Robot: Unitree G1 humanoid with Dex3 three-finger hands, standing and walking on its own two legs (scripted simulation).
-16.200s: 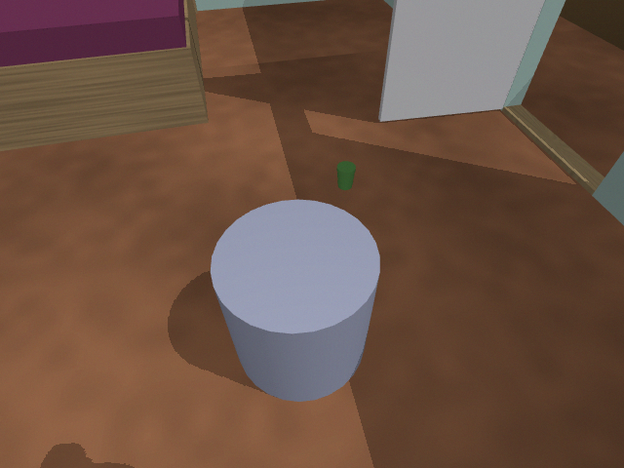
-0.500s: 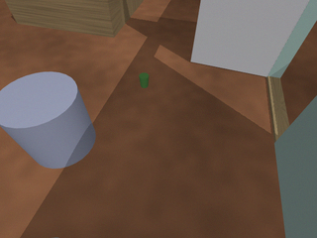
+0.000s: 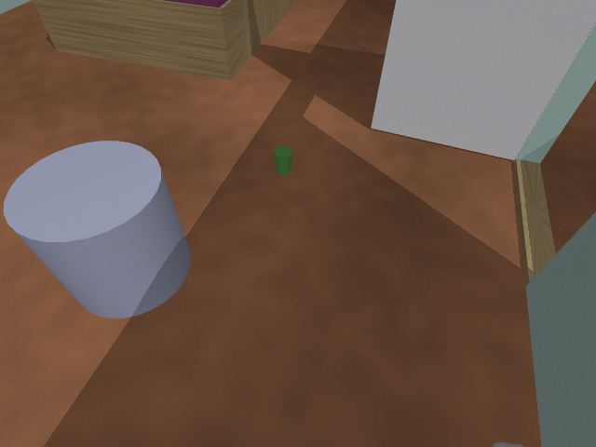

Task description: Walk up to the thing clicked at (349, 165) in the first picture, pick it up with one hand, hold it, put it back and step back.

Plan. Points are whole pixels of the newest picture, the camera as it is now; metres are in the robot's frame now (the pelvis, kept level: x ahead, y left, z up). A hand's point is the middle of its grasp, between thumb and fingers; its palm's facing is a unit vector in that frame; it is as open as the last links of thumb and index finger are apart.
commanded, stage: walk up
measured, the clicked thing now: (283, 161) +1.50 +0.10 -0.71
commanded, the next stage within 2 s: stand in 0.08 s
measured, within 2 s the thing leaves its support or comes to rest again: neither
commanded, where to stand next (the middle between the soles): +0.05 -0.01 m, yaw -6 degrees
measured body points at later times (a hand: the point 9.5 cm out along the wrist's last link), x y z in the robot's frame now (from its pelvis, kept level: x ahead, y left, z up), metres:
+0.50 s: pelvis +0.01 -0.01 +0.01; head +0.01 -0.01 +0.46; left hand +0.08 +0.29 -0.13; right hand +0.09 -0.31 -0.12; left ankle +0.05 +0.13 -0.74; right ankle -0.03 -0.13 -0.74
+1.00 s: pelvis +0.00 -0.01 +0.01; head +0.02 -0.01 +0.46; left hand +0.09 +0.29 -0.13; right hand +0.06 -0.32 -0.13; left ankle +0.05 +0.13 -0.74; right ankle -0.03 -0.13 -0.74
